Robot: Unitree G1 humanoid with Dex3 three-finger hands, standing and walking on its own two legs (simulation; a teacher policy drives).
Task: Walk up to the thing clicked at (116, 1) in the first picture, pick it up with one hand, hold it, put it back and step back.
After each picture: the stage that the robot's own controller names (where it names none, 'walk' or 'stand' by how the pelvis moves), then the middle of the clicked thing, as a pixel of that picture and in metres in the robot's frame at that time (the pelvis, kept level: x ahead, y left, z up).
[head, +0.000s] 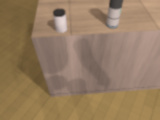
stand; (115, 5) +0.81 -0.14 +0.05
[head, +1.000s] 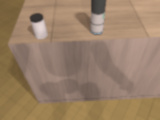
walk; (98, 10) +0.73 +0.01 +0.07
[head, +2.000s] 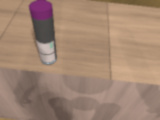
walk; (45, 36) +0.47 +0.20 +0.08
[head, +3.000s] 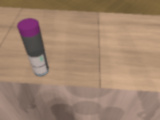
stand; (35, 50) +0.47 +0.22 +0.04
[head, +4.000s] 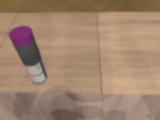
stand; (31, 59) +0.43 +0.22 +0.05
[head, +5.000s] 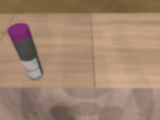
stand; (28, 54) +0.46 +0.24 +0.04
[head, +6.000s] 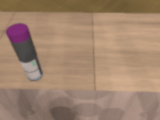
stand; (27, 55) +0.45 +0.25 +0.04
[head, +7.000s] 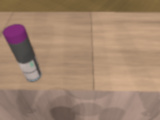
stand; (25, 56) +0.44 +0.25 +0.04
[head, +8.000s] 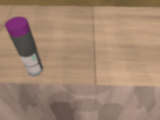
rise first; (27, 50) +0.46 +0.25 +0.05
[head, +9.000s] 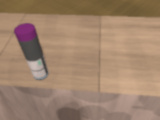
rise first; (34, 54) +0.45 +0.25 +0.05
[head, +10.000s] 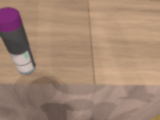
go down; (18, 46) +0.44 +0.23 +0.07
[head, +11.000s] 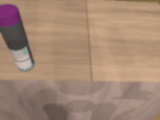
go down; (17, 42) +0.46 +0.24 +0.08
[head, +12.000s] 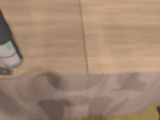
close in; out of the picture +0.45 +0.25 +0.11
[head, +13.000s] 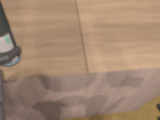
close; out of the picture +0.47 +0.24 +0.12
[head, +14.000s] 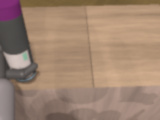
lift; (16, 45) +0.37 +0.20 +0.19
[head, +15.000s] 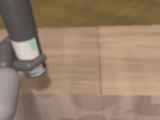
lift; (24, 34) +0.33 +0.18 +0.28
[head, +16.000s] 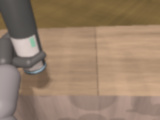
hold; (23, 31) +0.34 +0.18 +0.28
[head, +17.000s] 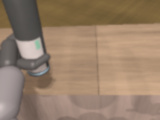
hold; (28, 33) +0.34 +0.16 +0.27
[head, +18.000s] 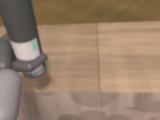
crouch; (23, 34) +0.33 +0.17 +0.28
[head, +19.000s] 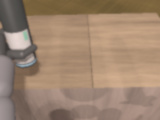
crouch; (16, 27) +0.42 +0.21 +0.22
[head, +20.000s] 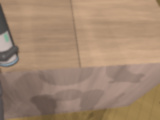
lower; out of the picture +0.47 +0.24 +0.10
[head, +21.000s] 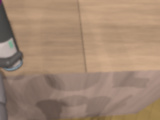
lower; (0, 35) +0.44 +0.24 +0.12
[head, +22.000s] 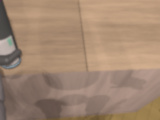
lower; out of the picture +0.45 +0.24 +0.12
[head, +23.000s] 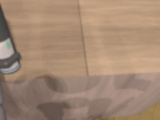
lower; out of the picture +0.45 +0.25 +0.12
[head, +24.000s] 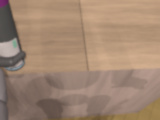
loosen; (4, 34) +0.45 +0.23 +0.12
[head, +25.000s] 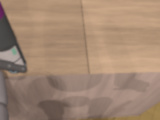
withdraw; (4, 42) +0.43 +0.24 +0.11
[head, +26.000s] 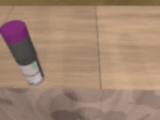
sink last; (26, 57) +0.40 +0.23 +0.09
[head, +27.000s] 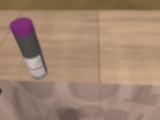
stand; (31, 52) +0.44 +0.24 +0.09
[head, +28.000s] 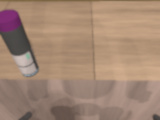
stand; (20, 48) +0.43 +0.25 +0.11
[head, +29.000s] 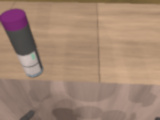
stand; (25, 48) +0.42 +0.24 +0.11
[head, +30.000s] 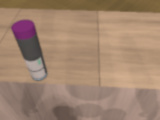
stand; (32, 54) +0.43 +0.23 +0.07
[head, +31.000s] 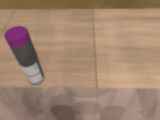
stand; (28, 59) +0.42 +0.23 +0.05
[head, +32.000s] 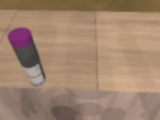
stand; (30, 60) +0.42 +0.23 +0.04
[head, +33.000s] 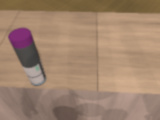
stand; (30, 60) +0.42 +0.23 +0.04
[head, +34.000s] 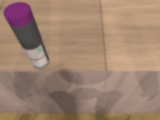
walk; (31, 41) +0.44 +0.20 +0.07
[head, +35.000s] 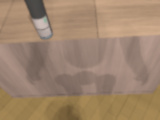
walk; (38, 14) +0.64 +0.24 +0.06
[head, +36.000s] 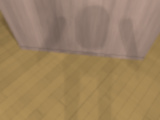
walk; out of the picture +1.03 +0.19 +0.08
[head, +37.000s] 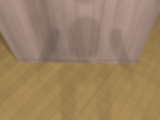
stand; out of the picture +1.04 +0.23 +0.07
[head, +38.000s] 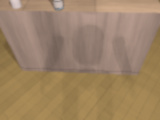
stand; out of the picture +1.04 +0.22 +0.04
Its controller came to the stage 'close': yes
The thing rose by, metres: 0.24
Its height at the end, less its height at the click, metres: +0.00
